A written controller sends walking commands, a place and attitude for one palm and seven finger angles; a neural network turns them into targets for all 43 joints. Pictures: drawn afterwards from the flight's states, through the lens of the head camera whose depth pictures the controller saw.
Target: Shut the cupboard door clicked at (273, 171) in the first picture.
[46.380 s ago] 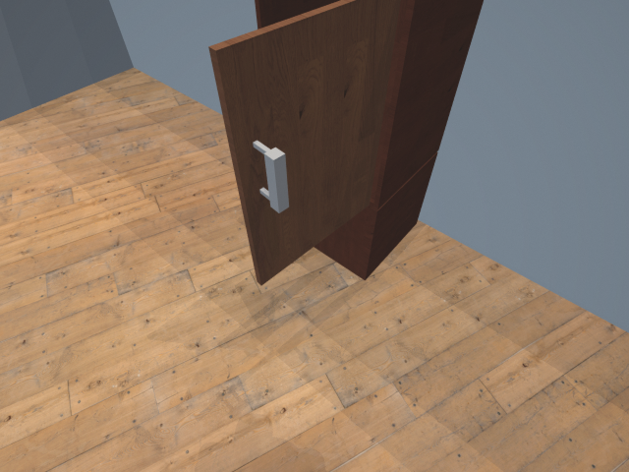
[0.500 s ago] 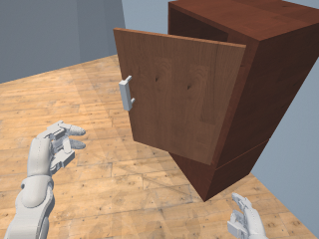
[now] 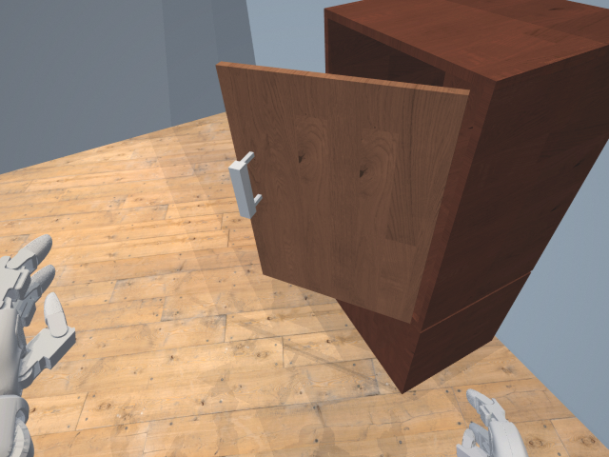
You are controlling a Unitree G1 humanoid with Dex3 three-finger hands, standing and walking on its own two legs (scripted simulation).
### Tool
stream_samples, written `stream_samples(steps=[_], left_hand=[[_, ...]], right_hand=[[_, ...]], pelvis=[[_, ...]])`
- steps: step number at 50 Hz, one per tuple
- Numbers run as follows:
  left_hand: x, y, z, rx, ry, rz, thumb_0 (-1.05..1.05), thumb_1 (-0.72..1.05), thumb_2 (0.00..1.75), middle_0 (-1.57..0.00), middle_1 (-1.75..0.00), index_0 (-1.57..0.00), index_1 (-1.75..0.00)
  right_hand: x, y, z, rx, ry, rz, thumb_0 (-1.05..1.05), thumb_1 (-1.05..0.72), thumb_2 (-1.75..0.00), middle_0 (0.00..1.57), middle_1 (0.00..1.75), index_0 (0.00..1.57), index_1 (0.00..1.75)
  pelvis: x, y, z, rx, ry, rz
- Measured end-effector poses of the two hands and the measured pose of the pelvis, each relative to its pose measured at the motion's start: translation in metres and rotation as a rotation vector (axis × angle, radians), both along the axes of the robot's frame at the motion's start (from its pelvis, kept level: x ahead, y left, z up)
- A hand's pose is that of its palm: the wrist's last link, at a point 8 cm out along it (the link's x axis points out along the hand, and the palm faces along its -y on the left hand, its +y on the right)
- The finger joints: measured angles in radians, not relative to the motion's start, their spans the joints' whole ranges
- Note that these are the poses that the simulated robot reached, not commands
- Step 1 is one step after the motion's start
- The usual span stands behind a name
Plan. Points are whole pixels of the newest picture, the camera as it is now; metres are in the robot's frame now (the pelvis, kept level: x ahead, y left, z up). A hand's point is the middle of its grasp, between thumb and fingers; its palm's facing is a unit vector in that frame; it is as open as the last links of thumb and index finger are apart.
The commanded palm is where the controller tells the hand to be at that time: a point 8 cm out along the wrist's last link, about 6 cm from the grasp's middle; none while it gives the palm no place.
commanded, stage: draw the hand back to the body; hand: left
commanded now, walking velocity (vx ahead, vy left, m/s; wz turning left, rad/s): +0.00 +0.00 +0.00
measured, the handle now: (248, 184) +0.62 +0.21 +0.01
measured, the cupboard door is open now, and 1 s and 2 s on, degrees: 39 39 39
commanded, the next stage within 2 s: step back with the hand held close in 0.18 s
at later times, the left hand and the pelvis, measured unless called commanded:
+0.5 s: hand (94, 308) +0.22 +0.26 +0.15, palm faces +0.38 -0.79 -0.49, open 7.4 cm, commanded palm +0.16 +0.30 +0.17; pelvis +0.01 +0.00 +0.00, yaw -1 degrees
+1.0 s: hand out of the picture +0.11 +0.31 +0.15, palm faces +0.44 -0.76 -0.48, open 7.4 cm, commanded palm +0.04 +0.34 +0.17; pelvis -0.08 +0.04 -0.02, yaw +2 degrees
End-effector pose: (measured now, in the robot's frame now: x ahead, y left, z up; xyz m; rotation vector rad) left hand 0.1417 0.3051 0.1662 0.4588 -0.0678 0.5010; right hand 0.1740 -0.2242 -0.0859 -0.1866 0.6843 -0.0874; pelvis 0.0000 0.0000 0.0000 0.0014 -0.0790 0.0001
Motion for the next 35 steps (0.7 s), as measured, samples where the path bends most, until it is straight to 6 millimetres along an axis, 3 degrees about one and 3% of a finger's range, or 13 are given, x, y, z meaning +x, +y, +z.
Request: stream_samples(steps=[4, 9, 19, 28, 35], left_hand=[[0.01, -0.01, -0.004, -0.02, 0.001, -0.03, 0.02, 0.89, 0.9, -0.23, -0.33, -0.23, -0.33], [0.017, -0.018, 0.006, 0.013, -0.029, -0.073, 0.02, 0.89, 0.9, -0.22, -0.31, -0.21, -0.31], [0.028, -0.01, 0.009, 0.054, -0.008, -0.057, 0.01, 0.89, 0.9, -0.21, -0.31, -0.21, -0.3], [0.036, -0.004, 0.005, 0.105, 0.046, -0.151, 0.02, 0.89, 0.9, -0.21, -0.31, -0.21, -0.3], [0.024, 0.017, 0.012, 0.15, 0.023, -0.184, 0.01, 0.88, 0.9, -0.22, -0.31, -0.21, -0.3]], right_hand=[[0.006, -0.004, 0.004, -0.006, -0.018, -0.006, 0.02, -0.9, -0.9, 0.2, 0.3, 0.2, 0.3], [0.014, -0.006, 0.01, -0.001, -0.047, -0.018, 0.02, -0.9, -0.9, 0.2, 0.3, 0.2, 0.3], [0.017, -0.008, 0.003, 0.012, -0.005, -0.022, 0.02, -0.9, -0.9, 0.2, 0.3, 0.2, 0.3], [0.001, -0.009, -0.002, -0.023, 0.081, -0.109, 0.02, -0.9, -0.9, 0.2, 0.3, 0.2, 0.3], [-0.024, 0.003, 0.007, -0.044, 0.077, -0.151, 0.02, -0.9, -0.9, 0.2, 0.3, 0.2, 0.3]], pelvis=[[0.004, -0.004, 0.0, 0.003, 0.005, -0.003], [0.01, -0.008, 0.0, 0.004, 0.008, -0.011], [0.014, -0.008, -0.001, -0.005, 0.038, -0.008], [0.006, 0.011, -0.004, -0.008, 0.093, -0.029], [-0.013, 0.026, -0.005, -0.01, 0.094, -0.046]])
